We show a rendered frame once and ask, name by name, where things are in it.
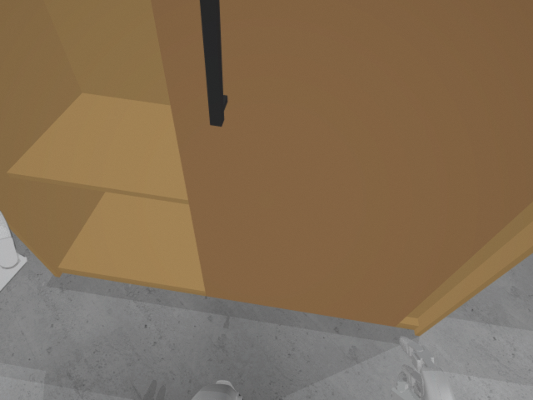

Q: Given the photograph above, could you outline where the robot left shin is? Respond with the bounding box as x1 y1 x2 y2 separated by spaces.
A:
216 380 236 391

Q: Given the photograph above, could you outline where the robot right hand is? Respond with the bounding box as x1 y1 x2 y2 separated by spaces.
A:
391 336 455 400

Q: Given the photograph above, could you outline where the handle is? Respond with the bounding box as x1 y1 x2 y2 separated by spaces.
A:
200 0 227 127

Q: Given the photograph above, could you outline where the robot left hand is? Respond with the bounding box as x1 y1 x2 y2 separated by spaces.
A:
0 211 27 292

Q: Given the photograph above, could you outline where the wardrobe door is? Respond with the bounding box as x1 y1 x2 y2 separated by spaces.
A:
151 0 533 327
407 202 533 318

